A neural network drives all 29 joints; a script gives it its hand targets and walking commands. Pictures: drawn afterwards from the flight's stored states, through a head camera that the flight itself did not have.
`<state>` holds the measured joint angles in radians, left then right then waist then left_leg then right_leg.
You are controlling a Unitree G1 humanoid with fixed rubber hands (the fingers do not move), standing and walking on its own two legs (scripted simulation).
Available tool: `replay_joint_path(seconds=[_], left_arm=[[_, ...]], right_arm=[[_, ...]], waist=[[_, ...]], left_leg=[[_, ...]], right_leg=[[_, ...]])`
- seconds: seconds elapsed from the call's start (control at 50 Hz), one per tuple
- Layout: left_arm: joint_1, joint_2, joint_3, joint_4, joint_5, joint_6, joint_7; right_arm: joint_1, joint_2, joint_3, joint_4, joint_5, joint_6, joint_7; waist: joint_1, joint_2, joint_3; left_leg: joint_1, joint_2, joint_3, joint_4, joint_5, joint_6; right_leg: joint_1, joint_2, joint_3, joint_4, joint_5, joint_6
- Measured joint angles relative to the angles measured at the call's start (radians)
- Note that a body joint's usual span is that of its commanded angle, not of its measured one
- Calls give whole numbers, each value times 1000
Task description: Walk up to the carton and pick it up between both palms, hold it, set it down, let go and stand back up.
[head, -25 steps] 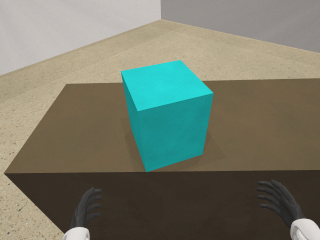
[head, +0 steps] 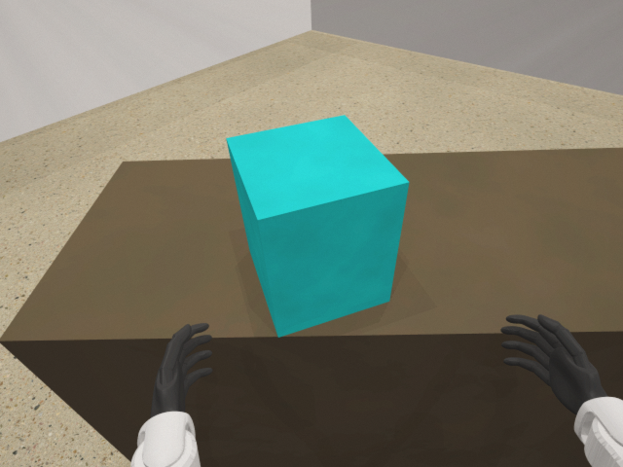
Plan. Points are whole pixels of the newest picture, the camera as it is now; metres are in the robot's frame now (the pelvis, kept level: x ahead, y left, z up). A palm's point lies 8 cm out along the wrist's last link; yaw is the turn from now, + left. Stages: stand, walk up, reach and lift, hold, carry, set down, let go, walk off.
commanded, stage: reach and lift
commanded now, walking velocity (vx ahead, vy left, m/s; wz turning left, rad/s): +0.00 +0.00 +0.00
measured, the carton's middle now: (312, 224) +0.47 +0.04 +0.07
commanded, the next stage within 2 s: none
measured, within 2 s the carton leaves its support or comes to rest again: neither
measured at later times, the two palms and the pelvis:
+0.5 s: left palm (189, 334) +0.24 +0.18 +0.10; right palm (562, 335) +0.26 -0.26 +0.07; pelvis +0.00 +0.00 +0.00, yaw -1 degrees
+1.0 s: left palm (189, 256) +0.31 +0.18 +0.16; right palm (538, 257) +0.33 -0.24 +0.14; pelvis -0.01 +0.00 +0.00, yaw -2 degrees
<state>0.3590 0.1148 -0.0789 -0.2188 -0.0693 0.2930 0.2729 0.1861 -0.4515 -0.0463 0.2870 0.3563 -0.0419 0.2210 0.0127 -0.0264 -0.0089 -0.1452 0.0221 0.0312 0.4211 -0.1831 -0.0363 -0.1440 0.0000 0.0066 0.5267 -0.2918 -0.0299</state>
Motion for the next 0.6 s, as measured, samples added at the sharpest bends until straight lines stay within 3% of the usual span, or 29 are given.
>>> replay_joint_path(seconds=[0.28, 0.6], left_arm=[[-165, 0, 0, -10, -46, 163, 34], [-356, 0, 74, -58, -46, 408, 39]], right_arm=[[-21, -5, 11, -75, 17, 123, -58], [-254, -56, 57, -88, 73, 272, -130]], waist=[[0, 0, 1], [0, 0, 11]], left_leg=[[2, 3, 2, -4, 1, -2], [9, 7, 13, -9, 9, -3]], right_leg=[[-1, 4, 2, 0, 1, -4], [-1, 8, 14, -2, 11, -4]])
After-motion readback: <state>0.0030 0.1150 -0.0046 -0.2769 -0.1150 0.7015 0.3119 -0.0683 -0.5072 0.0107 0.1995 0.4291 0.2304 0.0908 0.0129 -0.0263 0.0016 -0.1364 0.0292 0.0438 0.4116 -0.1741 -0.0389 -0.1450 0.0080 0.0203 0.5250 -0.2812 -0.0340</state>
